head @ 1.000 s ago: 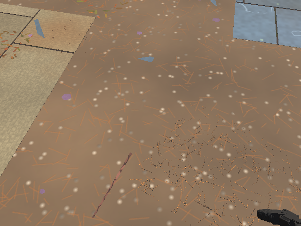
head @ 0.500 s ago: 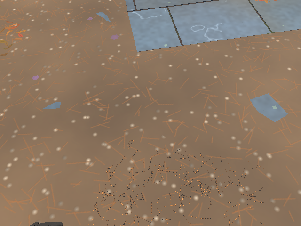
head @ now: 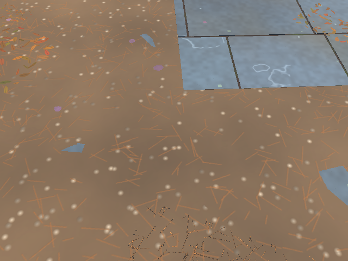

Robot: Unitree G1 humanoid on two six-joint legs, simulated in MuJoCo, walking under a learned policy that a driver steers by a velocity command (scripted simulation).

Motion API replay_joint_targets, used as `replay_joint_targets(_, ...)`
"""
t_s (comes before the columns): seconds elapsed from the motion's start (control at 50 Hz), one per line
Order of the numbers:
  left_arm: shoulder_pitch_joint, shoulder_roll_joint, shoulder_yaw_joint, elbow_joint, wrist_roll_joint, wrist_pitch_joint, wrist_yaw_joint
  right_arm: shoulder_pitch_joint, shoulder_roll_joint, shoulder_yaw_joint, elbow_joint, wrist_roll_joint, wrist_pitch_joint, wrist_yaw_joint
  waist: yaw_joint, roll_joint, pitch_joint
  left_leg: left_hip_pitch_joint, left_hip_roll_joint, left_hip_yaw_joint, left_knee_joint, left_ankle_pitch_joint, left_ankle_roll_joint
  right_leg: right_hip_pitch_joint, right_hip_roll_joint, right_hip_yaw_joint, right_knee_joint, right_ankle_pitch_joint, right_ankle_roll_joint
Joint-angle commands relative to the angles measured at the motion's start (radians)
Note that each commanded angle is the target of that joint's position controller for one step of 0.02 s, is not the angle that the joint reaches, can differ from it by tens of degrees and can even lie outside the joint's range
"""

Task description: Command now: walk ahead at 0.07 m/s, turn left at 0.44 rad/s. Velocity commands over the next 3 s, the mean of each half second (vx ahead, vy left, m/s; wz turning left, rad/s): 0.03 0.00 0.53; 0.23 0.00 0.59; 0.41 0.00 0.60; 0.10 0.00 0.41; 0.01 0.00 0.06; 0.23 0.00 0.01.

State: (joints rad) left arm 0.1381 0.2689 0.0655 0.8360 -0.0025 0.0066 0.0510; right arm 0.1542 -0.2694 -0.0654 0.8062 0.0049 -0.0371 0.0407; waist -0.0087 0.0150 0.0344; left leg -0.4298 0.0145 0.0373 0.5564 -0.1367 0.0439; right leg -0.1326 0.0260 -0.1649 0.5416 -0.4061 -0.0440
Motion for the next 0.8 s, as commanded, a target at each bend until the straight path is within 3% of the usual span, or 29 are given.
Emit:
replay_joint_targets(0.02,0.045,0.058,0.008,-0.103,0.042,-0.013,-0.006,0.178,-0.305,-0.079,-0.049,-0.027,-0.007,-0.025,-0.007,0.296,-0.288,0.557,0.357,-0.593,-0.117,0.901,0.348,-0.414,0.098,0.085,0.680,-0.256,0.087)
replay_joint_targets(0.04,0.028,0.096,0.012,-0.084,0.025,-0.021,-0.024,0.166,-0.224,-0.058,-0.069,-0.024,-0.004,-0.026,-0.048,0.158,-0.387,0.568,0.346,-0.599,-0.145,0.708,0.355,-0.439,0.050,0.281,0.776,-0.286,0.074)
replay_joint_targets(0.06,-0.016,0.116,0.019,-0.094,-0.008,-0.020,-0.030,0.087,-0.199,-0.054,-0.094,-0.012,-0.004,-0.029,-0.034,0.102,-0.285,0.485,0.305,-0.498,-0.163,0.569,0.313,-0.494,0.016,0.280,0.782,-0.218,0.069)
replay_joint_targets(0.08,-0.033,0.115,0.022,-0.086,-0.006,-0.015,-0.023,0.035,-0.176,-0.050,-0.105,0.007,0.004,-0.035,-0.014,0.017,-0.208,0.396,0.255,-0.433,-0.188,0.422,0.259,-0.507,-0.016,0.267,0.718,-0.155,0.073)
replay_joint_targets(0.1,-0.051,0.130,0.030,-0.087,0.006,-0.006,-0.012,0.001,-0.154,-0.042,-0.115,0.017,0.014,-0.043,-0.004,0.003,-0.155,0.310,0.228,-0.401,-0.213,0.313,0.228,-0.491,-0.036,0.260,0.641,-0.105,0.081)
replay_joint_targets(0.16,-0.026,0.093,0.025,-0.084,0.002,0.003,-0.005,-0.004,-0.176,-0.051,-0.128,-0.003,0.035,-0.061,0.019,0.100,-0.140,0.209,0.153,-0.356,-0.243,0.228,0.199,-0.383,-0.009,0.232,0.445,-0.029,0.107)
replay_joint_targets(0.22,-0.024,0.084,0.020,-0.077,0.001,-0.003,-0.001,0.004,-0.203,-0.064,-0.138,0.003,0.044,-0.075,0.006,0.109,-0.175,0.205,0.142,-0.367,-0.232,0.180,0.189,-0.327,0.001,0.240,0.309,0.032,0.128)
replay_joint_targets(0.34,-0.021,0.109,0.028,-0.078,-0.007,-0.025,-0.019,-0.024,-0.198,-0.062,-0.162,0.004,0.067,-0.078,-0.006,0.160,-0.156,0.186,0.125,-0.478,-0.219,0.013,0.155,-0.243,0.016,0.251,0.105,0.073,0.113)
replay_joint_targets(0.38,0.040,0.112,0.033,-0.060,-0.008,-0.039,-0.031,-0.050,-0.191,-0.058,-0.174,0.013,0.078,-0.082,0.033,0.160,-0.151,0.165,0.095,-0.486,-0.170,0.029,0.121,-0.140,0.017,0.229,-0.081,0.174,0.086)
replay_joint_targets(0.4,0.073,0.141,0.043,-0.050,-0.003,-0.042,-0.032,-0.035,-0.171,-0.052,-0.177,0.015,0.082,-0.085,0.040,0.131,-0.153,0.115,0.055,-0.462,-0.119,-0.027,0.081,-0.051,-0.038,0.258,-0.171,0.232,0.061)
replay_joint_targets(0.42,0.090,0.216,0.059,-0.056,0.018,-0.038,-0.026,0.005,-0.114,-0.036,-0.181,0.007,0.083,-0.083,0.013,-0.057,-0.165,-0.011,-0.042,-0.344,0.084,-0.256,0.023,0.049,-0.256,0.452,-0.232,0.264,-0.017)
replay_joint_targets(0.44,0.051,0.266,0.066,-0.064,0.055,-0.030,-0.027,-0.008,-0.130,-0.045,-0.223,0.012,0.071,-0.079,-0.016,-0.329,-0.101,-0.187,-0.168,-0.180,0.291,-0.483,-0.026,-0.015,-0.411,0.697,-0.290,0.398,-0.181)
replay_joint_targets(0.46,-0.005,0.207,0.051,-0.101,0.059,-0.035,-0.023,0.022,-0.211,-0.067,-0.198,-0.001,0.061,-0.074,-0.019,-0.245,-0.096,-0.182,-0.096,-0.215,0.492,-0.464,-0.053,-0.045,-0.436,0.674,-0.279,0.443,-0.228)
replay_joint_targets(0.48,-0.056,0.158,0.038,-0.117,0.045,-0.035,-0.017,0.049,-0.234,-0.081,-0.170,0.009,0.066,-0.070,-0.038,-0.172,-0.086,-0.179,-0.088,-0.205,0.569,-0.396,-0.066,-0.053,-0.376,0.553,-0.250,0.460,-0.186)
replay_joint_targets(0.5,-0.079,0.140,0.033,-0.125,0.027,-0.033,-0.014,0.073,-0.209,-0.080,-0.144,0.008,0.078,-0.075,-0.044,-0.136,-0.075,-0.186,-0.080,-0.185,0.615,-0.342,-0.086,-0.040,-0.310,0.457,-0.230,0.445,-0.140)
replay_joint_targets(0.52,-0.076,0.131,0.029,-0.123,0.012,-0.032,-0.009,0.073,-0.187,-0.074,-0.142,0.005,0.086,-0.076,-0.030,-0.136,-0.063,-0.217,-0.073,-0.179,0.660,-0.296,-0.104,-0.018,-0.292,0.412,-0.221,0.460,-0.130)
replay_joint_targets(0.58,-0.010,0.141,0.027,-0.111,0.016,-0.017,0.004,0.001,-0.134,-0.054,-0.186,0.022,0.091,-0.067,0.018,-0.164,-0.052,-0.241,-0.047,-0.109,0.592,-0.235,-0.139,0.039,-0.264,0.307,-0.226,0.524,-0.149)
replay_joint_targets(0.62,0.061,0.163,0.037,-0.100,0.012,-0.011,0.011,-0.057,-0.124,-0.043,-0.220,0.023,0.087,-0.058,0.071,-0.180,-0.079,-0.262,-0.007,-0.085,0.482,-0.212,-0.147,0.125,-0.292,0.322,-0.270,0.294,-0.160)
replay_joint_targets(0.66,0.077,0.194,0.047,-0.100,0.003,-0.014,0.008,-0.084,-0.117,-0.035,-0.243,0.019,0.082,-0.045,0.090,-0.198,-0.075,-0.228,0.019,-0.058,0.385,-0.227,-0.138,0.125,-0.317,0.332,-0.313,0.109,-0.159)
replay_joint_targets(0.76,0.067,0.235,0.065,-0.103,-0.016,-0.038,-0.026,-0.073,-0.114,-0.027,-0.251,0.016,0.064,-0.019,0.079,-0.184,-0.025,-0.031,0.025,0.025,0.152,-0.248,-0.059,0.011,-0.333,0.249,-0.351,0.010,-0.139)
replay_joint_targets(0.8,0.057,0.238,0.068,-0.096,-0.029,-0.044,-0.043,-0.029,-0.113,-0.030,-0.235,0.020,0.060,-0.012,0.047,-0.170,-0.020,0.068,0.014,0.050,0.042,-0.210,-0.022,-0.022,-0.335,0.216,-0.319,0.011,-0.129)
